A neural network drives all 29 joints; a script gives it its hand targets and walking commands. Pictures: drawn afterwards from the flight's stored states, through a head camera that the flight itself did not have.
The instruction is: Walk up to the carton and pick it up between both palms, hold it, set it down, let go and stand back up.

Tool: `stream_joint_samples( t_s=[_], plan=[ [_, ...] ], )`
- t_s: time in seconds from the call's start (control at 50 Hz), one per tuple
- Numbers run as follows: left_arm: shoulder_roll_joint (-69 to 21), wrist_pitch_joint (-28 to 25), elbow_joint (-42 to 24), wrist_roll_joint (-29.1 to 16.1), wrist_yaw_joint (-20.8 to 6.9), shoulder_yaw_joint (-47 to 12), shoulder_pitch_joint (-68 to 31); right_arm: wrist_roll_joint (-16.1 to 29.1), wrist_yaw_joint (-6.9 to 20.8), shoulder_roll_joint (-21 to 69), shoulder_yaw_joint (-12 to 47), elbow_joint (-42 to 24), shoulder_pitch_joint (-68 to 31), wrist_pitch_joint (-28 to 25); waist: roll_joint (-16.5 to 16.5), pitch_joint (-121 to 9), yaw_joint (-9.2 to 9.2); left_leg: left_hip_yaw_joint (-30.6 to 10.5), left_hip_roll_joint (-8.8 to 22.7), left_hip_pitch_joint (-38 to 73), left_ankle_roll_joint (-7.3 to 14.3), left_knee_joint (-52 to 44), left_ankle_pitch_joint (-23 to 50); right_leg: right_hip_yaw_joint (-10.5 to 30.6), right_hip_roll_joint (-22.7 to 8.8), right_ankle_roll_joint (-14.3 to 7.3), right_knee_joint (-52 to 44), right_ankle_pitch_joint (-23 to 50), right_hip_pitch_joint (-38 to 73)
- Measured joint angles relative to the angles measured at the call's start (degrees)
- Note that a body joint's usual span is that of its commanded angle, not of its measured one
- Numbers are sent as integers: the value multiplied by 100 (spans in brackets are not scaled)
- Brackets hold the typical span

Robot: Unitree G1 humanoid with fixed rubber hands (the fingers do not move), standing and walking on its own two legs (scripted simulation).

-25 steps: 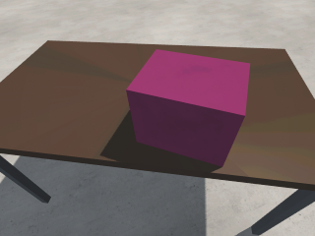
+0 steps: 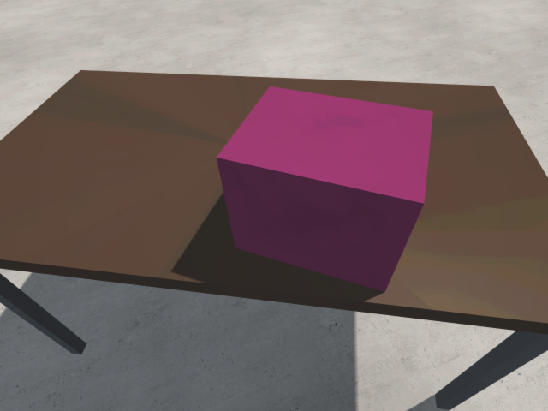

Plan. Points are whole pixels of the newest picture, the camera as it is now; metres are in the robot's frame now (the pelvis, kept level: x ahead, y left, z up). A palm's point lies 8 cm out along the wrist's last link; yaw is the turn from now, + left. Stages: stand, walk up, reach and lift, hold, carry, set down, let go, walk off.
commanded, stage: stand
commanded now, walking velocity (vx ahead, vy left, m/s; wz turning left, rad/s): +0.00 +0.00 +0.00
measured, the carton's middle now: (325, 185) +0.48 -0.06 +0.05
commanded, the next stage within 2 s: none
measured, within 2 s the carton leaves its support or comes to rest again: neither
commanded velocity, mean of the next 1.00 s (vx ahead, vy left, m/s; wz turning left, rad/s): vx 0.00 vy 0.00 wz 0.00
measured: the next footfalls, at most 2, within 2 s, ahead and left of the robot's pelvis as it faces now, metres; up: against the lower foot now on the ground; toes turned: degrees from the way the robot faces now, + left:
none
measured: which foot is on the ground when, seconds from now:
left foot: down 0.00-1.00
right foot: down 0.00-1.00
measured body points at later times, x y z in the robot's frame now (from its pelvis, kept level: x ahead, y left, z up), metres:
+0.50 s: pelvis +0.01 +0.00 +0.00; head +0.01 +0.00 +0.45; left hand +0.01 +0.23 -0.15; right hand +0.00 -0.23 -0.16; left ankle +0.00 +0.15 -0.74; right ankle -0.01 -0.11 -0.74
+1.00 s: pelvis +0.01 +0.00 +0.00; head +0.01 +0.00 +0.45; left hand +0.01 +0.23 -0.15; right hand +0.00 -0.23 -0.16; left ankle +0.00 +0.15 -0.74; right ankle -0.01 -0.11 -0.74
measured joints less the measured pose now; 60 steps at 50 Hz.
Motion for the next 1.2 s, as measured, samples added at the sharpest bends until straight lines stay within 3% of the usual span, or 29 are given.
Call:
stream_joint_samples(
  t_s=[1.2],
  plan=[
    [-101, -30, 275, -8, 44, 8, -48, 21, -51, 82, 21, 212, -83, -4, -3, 52, 12, 66, 19, 162, -8, -135, -17, 61, 16, -2, -99, -13, 119]
  ],
)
